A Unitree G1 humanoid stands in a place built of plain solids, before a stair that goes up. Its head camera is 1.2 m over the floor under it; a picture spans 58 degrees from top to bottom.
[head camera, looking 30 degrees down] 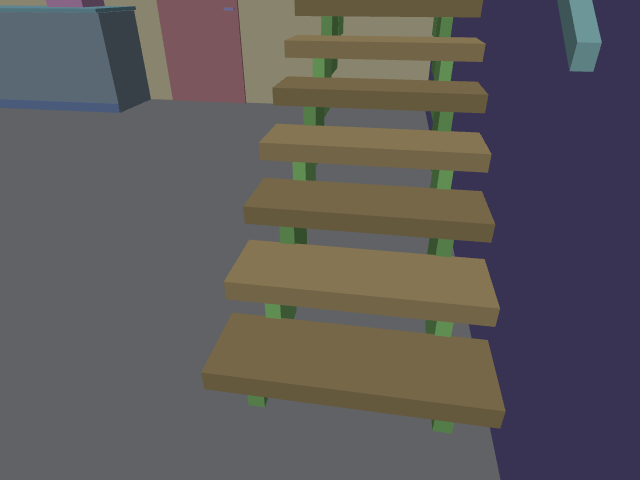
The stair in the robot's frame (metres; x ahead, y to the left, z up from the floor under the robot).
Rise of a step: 0.17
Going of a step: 0.26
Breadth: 0.91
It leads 9 degrees to the right of straight ahead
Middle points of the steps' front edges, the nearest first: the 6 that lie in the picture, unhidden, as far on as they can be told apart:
0.89 -0.08 0.17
1.14 -0.12 0.33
1.40 -0.16 0.50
1.65 -0.20 0.66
1.90 -0.24 0.83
2.15 -0.28 1.00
